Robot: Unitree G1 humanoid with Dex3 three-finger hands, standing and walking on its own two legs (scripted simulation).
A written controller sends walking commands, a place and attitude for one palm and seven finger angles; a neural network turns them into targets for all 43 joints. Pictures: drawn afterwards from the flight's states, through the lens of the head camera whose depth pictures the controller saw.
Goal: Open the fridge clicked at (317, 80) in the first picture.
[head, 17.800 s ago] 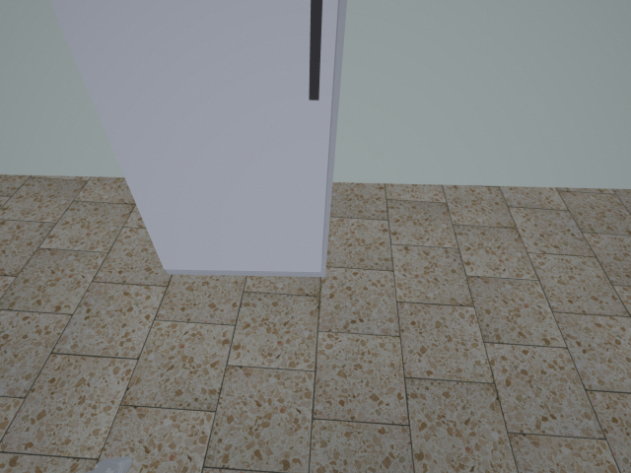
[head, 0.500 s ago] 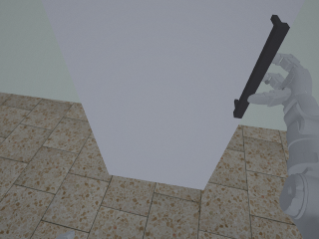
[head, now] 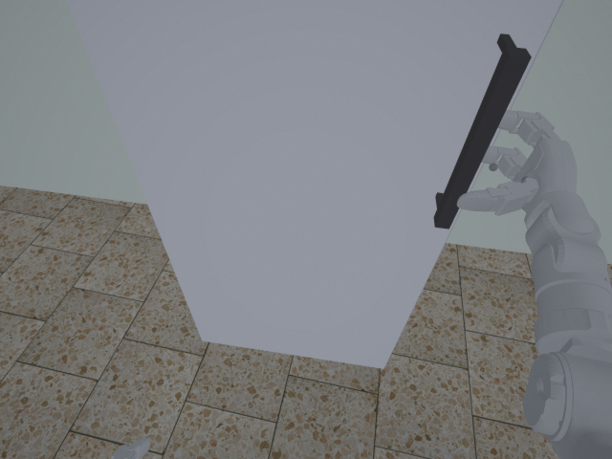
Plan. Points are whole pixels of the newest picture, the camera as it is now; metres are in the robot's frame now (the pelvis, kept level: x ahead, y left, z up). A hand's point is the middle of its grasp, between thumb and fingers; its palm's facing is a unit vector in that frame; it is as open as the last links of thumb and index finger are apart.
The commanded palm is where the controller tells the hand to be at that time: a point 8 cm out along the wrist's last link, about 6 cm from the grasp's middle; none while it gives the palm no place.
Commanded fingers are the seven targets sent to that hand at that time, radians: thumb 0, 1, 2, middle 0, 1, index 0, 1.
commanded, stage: slide the fingers in behind the handle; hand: right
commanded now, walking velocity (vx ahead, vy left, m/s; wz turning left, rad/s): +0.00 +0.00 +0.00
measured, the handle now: (469, 144) +0.50 -0.16 +0.19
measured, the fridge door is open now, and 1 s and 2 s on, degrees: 0 0 0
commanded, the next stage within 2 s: grip the handle and tug to test in 1.34 s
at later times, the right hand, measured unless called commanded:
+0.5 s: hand (473, 162) +0.45 -0.16 +0.19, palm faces +0.05 +1.00 +0.02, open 14.0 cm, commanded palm +0.43 -0.21 +0.19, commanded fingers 0.00 0.50 -0.30 0.30 1.20 0.30 1.20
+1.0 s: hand (467, 165) +0.44 -0.15 +0.19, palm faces +0.07 +1.00 +0.02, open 14.0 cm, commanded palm +0.42 -0.20 +0.19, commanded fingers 0.00 0.50 -0.30 0.30 1.20 0.30 1.20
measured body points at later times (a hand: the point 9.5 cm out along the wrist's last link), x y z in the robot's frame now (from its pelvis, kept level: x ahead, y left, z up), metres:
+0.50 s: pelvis +0.01 +0.00 +0.00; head +0.01 +0.01 +0.45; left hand +0.10 +0.26 -0.11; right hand +0.45 -0.21 +0.19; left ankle +0.00 +0.11 -0.74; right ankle +0.01 -0.10 -0.74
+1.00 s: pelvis +0.00 +0.01 +0.00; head +0.00 +0.02 +0.45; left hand +0.11 +0.27 -0.11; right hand +0.43 -0.20 +0.19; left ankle +0.00 +0.11 -0.74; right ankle +0.01 -0.10 -0.74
